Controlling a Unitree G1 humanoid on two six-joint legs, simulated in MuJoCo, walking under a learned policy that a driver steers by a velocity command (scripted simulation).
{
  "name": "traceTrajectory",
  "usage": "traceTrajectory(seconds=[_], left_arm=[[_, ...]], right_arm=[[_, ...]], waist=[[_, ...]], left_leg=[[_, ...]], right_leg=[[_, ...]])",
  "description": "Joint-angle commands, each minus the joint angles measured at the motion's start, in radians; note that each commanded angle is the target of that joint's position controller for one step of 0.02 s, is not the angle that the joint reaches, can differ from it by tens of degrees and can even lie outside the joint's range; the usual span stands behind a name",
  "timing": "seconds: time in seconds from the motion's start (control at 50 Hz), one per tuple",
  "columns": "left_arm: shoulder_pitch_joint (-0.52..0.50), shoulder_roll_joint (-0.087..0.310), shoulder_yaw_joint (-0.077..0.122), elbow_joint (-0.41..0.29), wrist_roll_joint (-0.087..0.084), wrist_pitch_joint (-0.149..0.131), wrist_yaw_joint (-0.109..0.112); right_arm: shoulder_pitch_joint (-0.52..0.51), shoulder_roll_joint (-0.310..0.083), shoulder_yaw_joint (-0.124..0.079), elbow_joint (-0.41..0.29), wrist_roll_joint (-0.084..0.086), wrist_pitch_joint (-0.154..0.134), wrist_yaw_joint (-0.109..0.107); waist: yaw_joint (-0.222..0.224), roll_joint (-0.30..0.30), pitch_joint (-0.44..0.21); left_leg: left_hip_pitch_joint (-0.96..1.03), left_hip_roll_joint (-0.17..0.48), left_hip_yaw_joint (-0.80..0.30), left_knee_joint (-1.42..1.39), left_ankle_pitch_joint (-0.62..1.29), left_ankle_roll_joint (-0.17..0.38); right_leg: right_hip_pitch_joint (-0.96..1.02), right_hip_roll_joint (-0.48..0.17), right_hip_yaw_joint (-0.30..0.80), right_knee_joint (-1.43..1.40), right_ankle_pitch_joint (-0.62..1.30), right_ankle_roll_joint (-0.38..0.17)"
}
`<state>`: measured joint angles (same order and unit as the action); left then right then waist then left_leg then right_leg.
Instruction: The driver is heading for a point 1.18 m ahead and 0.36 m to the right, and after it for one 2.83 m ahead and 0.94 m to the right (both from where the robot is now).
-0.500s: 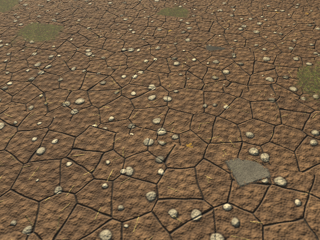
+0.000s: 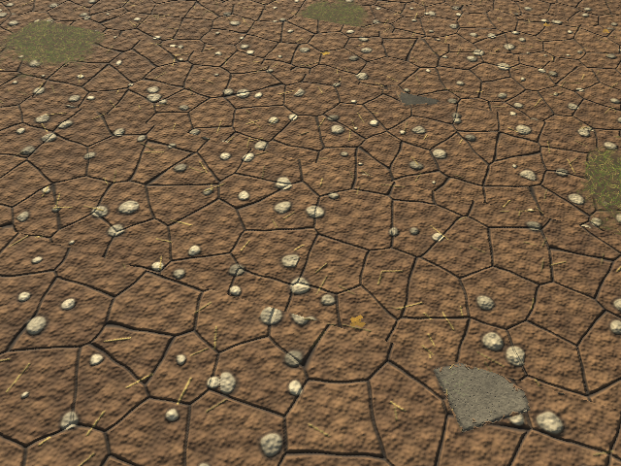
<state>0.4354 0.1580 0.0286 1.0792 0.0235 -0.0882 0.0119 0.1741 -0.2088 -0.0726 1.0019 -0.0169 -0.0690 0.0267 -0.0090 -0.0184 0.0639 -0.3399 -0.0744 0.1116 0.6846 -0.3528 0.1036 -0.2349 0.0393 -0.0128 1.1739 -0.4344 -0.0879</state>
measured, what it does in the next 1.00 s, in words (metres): goes down: right foot 0.16 m lower, then left foot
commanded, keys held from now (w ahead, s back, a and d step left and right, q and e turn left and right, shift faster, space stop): w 0.66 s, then w+e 0.34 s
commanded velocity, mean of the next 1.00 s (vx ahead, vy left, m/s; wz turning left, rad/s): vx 0.50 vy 0.00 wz -0.10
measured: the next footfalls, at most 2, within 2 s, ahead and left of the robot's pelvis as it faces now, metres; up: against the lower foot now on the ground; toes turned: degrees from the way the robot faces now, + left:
right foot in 0.44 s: +0.41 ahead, -0.14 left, -0.16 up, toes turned -4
left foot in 0.84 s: +0.67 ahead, +0.05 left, -0.16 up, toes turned +0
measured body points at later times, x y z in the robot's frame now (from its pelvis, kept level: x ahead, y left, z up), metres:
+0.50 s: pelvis +0.32 -0.06 -0.14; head +0.36 -0.07 +0.31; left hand +0.48 +0.17 -0.26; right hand +0.22 -0.30 -0.28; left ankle +0.12 +0.07 -0.63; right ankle +0.38 -0.13 -0.88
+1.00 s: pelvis +0.60 -0.02 -0.13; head +0.61 -0.01 +0.32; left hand +0.65 +0.23 -0.29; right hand +0.64 -0.29 -0.26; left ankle +0.63 +0.05 -0.87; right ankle +0.55 -0.15 -0.79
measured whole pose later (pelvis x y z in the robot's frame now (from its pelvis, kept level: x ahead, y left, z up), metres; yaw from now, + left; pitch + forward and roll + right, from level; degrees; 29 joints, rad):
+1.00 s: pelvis +0.60 -0.02 -0.13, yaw -8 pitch -1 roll +0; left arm 0.31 0.23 0.07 0.96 0.02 -0.02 -0.01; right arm 0.23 -0.21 -0.05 0.94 -0.02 -0.09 -0.01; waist 0.02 -0.03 0.04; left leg -0.23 -0.01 0.14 0.44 -0.20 0.07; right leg -0.46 -0.03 0.00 1.12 -0.32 -0.08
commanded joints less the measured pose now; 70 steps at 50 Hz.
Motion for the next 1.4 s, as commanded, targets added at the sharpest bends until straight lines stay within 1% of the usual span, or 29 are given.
traceTrajectory(seconds=[0.02,0.1,0.22,0.34,0.42,0.44,0.46,0.5,0.52,0.54,0.58,0.66,0.76,0.8,0.82,0.86,0.88,0.9,0.98,1.08,1.16,1.24,1.26,1.3,1.32,1.34,1.36,1.38,1.4], left_arm=[[-0.028,0.151,0.050,-0.095,0.002,0.001,-0.003],[-0.109,0.078,0.051,-0.140,0.038,0.089,-0.027],[-0.333,0.086,0.048,-0.221,0.014,0.051,-0.076],[-0.532,0.114,0.031,-0.284,0.008,0.037,-0.073],[-0.050,0.171,0.057,-0.112,0.044,0.021,-0.039],[0.093,0.232,0.078,-0.063,0.038,0.027,-0.043],[0.178,0.282,0.076,-0.065,0.030,0.016,-0.061],[0.144,0.301,0.096,-0.085,0.010,0.028,-0.042],[0.021,0.175,0.064,-0.114,0.019,0.029,-0.015],[-0.014,0.202,0.057,-0.121,0.020,0.004,-0.001],[-0.080,0.135,0.029,-0.094,-0.002,-0.023,-0.003],[-0.140,0.132,0.030,-0.101,-0.012,-0.031,-0.018],[0.005,0.176,0.038,-0.067,-0.016,0.002,-0.019],[0.009,0.187,0.039,-0.065,-0.011,0.015,-0.012],[0.023,0.170,0.036,-0.067,-0.009,0.016,-0.011],[0.148,0.063,0.022,-0.111,-0.041,0.018,-0.012],[0.043,0.167,0.043,-0.114,-0.016,0.034,-0.009],[-0.053,0.160,0.048,-0.144,-0.015,0.036,-0.018],[-0.033,0.105,0.055,-0.137,0.003,0.080,-0.028],[-0.215,0.078,0.046,-0.237,0.003,0.095,-0.045],[-0.224,0.122,0.049,-0.249,0.021,0.105,-0.059],[-0.265,0.156,0.062,-0.279,0.037,0.111,-0.057],[-0.321,0.135,0.052,-0.309,0.011,0.116,-0.059],[-0.155,0.163,0.069,-0.247,0.025,0.126,-0.057],[-0.082,0.170,0.080,-0.228,0.011,0.110,-0.048],[0.022,0.272,0.108,-0.192,0.028,0.091,-0.039],[-0.038,0.327,0.102,-0.230,-0.013,0.070,-0.042],[0.019,0.340,0.108,-0.212,-0.039,0.067,-0.033],[-0.039,0.310,0.099,-0.219,-0.025,0.068,-0.023]], right_arm=[[0.154,-0.097,-0.015,0.024,0.017,-0.020,0.001],[0.195,-0.144,-0.021,0.049,-0.025,-0.053,-0.017],[0.212,-0.090,0.012,0.040,-0.008,-0.079,-0.034],[0.398,-0.083,0.021,0.059,-0.048,-0.050,-0.064],[0.374,-0.109,0.017,0.056,-0.007,0.008,-0.079],[0.353,-0.099,0.005,0.046,0.015,0.008,-0.062],[0.481,-0.055,0.010,0.032,0.062,0.001,-0.074],[0.349,-0.102,0.022,-0.015,0.047,-0.012,-0.087],[0.176,-0.109,0.016,-0.041,0.001,-0.011,-0.072],[0.168,-0.118,0.006,-0.065,-0.014,-0.012,-0.055],[0.099,-0.053,0.016,-0.084,-0.042,0.025,-0.022],[0.079,0.006,0.045,-0.092,-0.017,0.021,0.010],[-0.098,-0.059,0.033,-0.154,-0.009,0.013,-0.006],[0.022,-0.079,0.016,-0.117,-0.016,-0.001,-0.011],[0.181,-0.122,-0.002,-0.067,-0.029,-0.017,-0.021],[0.341,-0.287,-0.040,-0.060,-0.025,-0.013,-0.035],[0.256,-0.205,-0.026,-0.078,0.002,0.004,-0.037],[0.153,-0.143,-0.009,-0.102,-0.004,0.001,-0.037],[0.101,-0.071,0.007,-0.096,0.004,-0.040,-0.046],[0.116,-0.105,0.000,-0.083,0.019,-0.056,-0.052],[0.164,-0.142,-0.010,-0.081,-0.015,-0.053,-0.049],[0.197,-0.153,-0.014,-0.092,-0.012,-0.035,-0.043],[0.182,-0.175,-0.018,-0.096,0.003,-0.013,-0.045],[0.155,-0.211,-0.031,-0.099,0.001,-0.005,-0.045],[0.178,-0.222,-0.036,-0.091,0.012,0.011,-0.042],[0.156,-0.183,-0.034,-0.116,0.010,0.016,-0.042],[0.187,-0.088,-0.018,-0.169,-0.012,0.008,-0.030],[0.009,-0.140,-0.019,-0.228,-0.024,-0.009,-0.025],[-0.008,-0.168,-0.031,-0.229,0.004,-0.015,-0.024]], waist=[[-0.006,0.013,0.063],[0.033,0.021,0.085],[-0.010,0.050,0.036],[-0.138,0.033,0.138],[0.066,-0.034,-0.056],[0.127,-0.138,-0.141],[0.072,-0.215,-0.298],[0.143,-0.180,-0.392],[0.124,0.017,-0.267],[0.081,-0.073,-0.205],[-0.029,0.020,0.004],[-0.056,-0.112,-0.026],[0.007,-0.023,0.027],[-0.048,-0.007,-0.007],[-0.102,0.050,-0.092],[-0.088,0.331,-0.333],[-0.093,0.151,-0.206],[-0.072,0.092,-0.068],[0.032,0.091,-0.007],[0.041,0.112,-0.002],[0.023,0.115,-0.092],[0.014,0.083,-0.070],[-0.002,0.105,-0.001],[0.068,0.127,-0.085],[0.095,0.104,-0.107],[0.150,-0.117,-0.112],[0.043,-0.267,-0.123],[0.128,-0.123,-0.057],[0.077,-0.060,0.009]], left_leg=[[0.226,0.404,-0.576,-0.398,0.153,0.253],[0.017,0.328,-0.376,-0.413,0.192,0.210],[-0.018,0.176,-0.222,-0.324,-0.068,0.099],[0.203,0.188,-0.234,-0.053,-0.031,0.076],[0.161,0.100,-0.123,0.597,0.305,0.071],[-0.097,0.001,-0.072,0.959,-0.172,0.045],[-0.435,-0.017,-0.155,1.202,-0.529,0.029],[-0.758,0.062,-0.170,1.272,-0.332,0.024],[-0.732,0.103,-0.161,1.155,-0.146,0.017],[-0.666,0.110,-0.200,0.998,-0.038,-0.007],[-0.415,0.179,-0.175,0.573,0.075,-0.067],[-0.053,0.137,-0.074,0.110,0.379,-0.054],[-0.101,0.114,-0.066,-0.060,0.281,-0.023],[0.058,0.071,-0.054,-0.152,0.213,-0.017],[0.262,0.100,-0.104,-0.182,0.205,0.002],[0.616,0.548,-0.767,-0.390,-0.008,0.157],[0.515,0.502,-0.734,-0.428,-0.207,0.145],[0.381,0.461,-0.587,-0.453,-0.176,0.115],[0.148,0.350,-0.228,-0.495,0.305,0.031],[0.135,0.283,-0.010,-0.507,0.528,0.025],[0.238,0.346,0.039,-0.378,0.699,0.048],[0.322,0.398,0.060,-0.204,0.826,0.046],[0.270,0.392,0.080,-0.241,0.827,0.028],[0.267,0.398,0.092,-0.020,1.046,0.027],[0.217,0.355,0.108,0.170,0.935,0.012],[-0.015,0.275,0.122,0.546,0.546,-0.034],[-0.412,0.071,0.023,0.784,-0.203,-0.095],[-0.493,0.104,-0.112,0.727,-0.170,-0.109],[-0.490,0.146,-0.147,0.664,-0.119,-0.115]], right_leg=[[-0.456,-0.094,0.113,0.121,0.012,0.007],[-0.321,-0.107,0.051,-0.022,0.178,0.040],[-0.210,-0.091,-0.003,-0.497,0.866,0.014],[-0.302,-0.096,-0.014,-0.764,0.823,0.048],[0.230,-0.109,-0.065,-1.005,0.966,0.009],[0.497,-0.212,0.032,-0.890,1.112,-0.037],[0.881,-0.410,0.164,-0.443,1.616,-0.086],[0.882,-0.531,0.399,-0.619,0.819,-0.264],[0.642,-0.425,0.353,-0.784,0.459,-0.195],[0.463,-0.501,0.429,-0.813,0.479,-0.230],[0.015,-0.352,0.244,-0.915,0.584,-0.152],[-0.154,-0.191,0.037,-0.932,0.767,-0.112],[0.092,-0.267,0.154,-0.915,0.663,-0.109],[0.114,-0.235,0.145,-0.764,0.708,-0.088],[0.053,-0.168,0.095,-0.549,0.675,-0.066],[-0.354,0.040,0.002,0.047,-0.152,-0.022],[-0.463,-0.027,0.060,0.122,-0.088,-0.029],[-0.487,-0.066,0.069,0.105,0.011,-0.027],[-0.301,-0.123,0.068,-0.060,0.147,0.011],[-0.279,-0.100,-0.001,-0.341,0.365,0.020],[-0.239,-0.085,-0.068,-0.196,0.524,-0.007],[-0.292,-0.083,-0.066,-0.183,0.304,-0.053],[-0.250,-0.063,-0.077,-0.405,-0.008,-0.050],[-0.038,-0.017,-0.124,-0.382,0.079,-0.089],[0.067,0.057,-0.137,-0.563,-0.062,-0.103],[0.248,-0.110,0.152,-0.721,0.103,-0.166],[0.431,-0.335,0.642,-0.784,0.488,-0.307],[0.332,-0.358,0.663,-0.900,0.423,-0.362],[0.272,-0.354,0.592,-0.868,0.408,-0.340]])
